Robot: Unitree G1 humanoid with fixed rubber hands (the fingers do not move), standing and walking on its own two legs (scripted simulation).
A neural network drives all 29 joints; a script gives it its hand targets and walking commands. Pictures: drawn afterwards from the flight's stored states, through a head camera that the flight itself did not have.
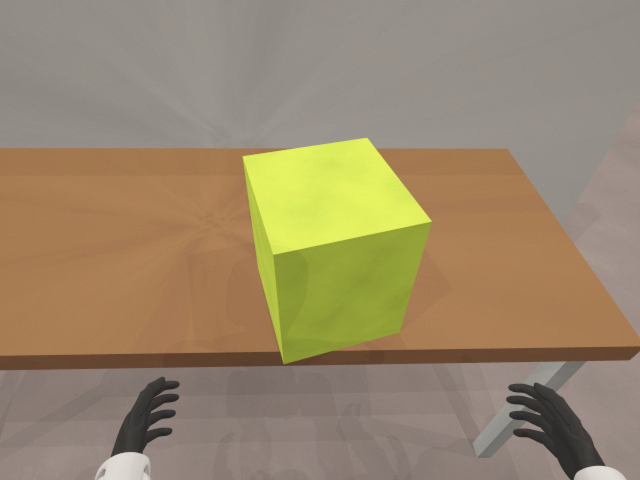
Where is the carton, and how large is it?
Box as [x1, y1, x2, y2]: [243, 138, 431, 363]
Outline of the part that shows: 367,138 243,156 257,263 283,363 399,331 431,221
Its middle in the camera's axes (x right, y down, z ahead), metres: +0.01 +0.02 +0.62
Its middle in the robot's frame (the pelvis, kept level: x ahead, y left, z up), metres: +0.47 +0.01 +0.03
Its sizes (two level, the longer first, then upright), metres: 0.210 0.200 0.250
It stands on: a table, 0.67 m high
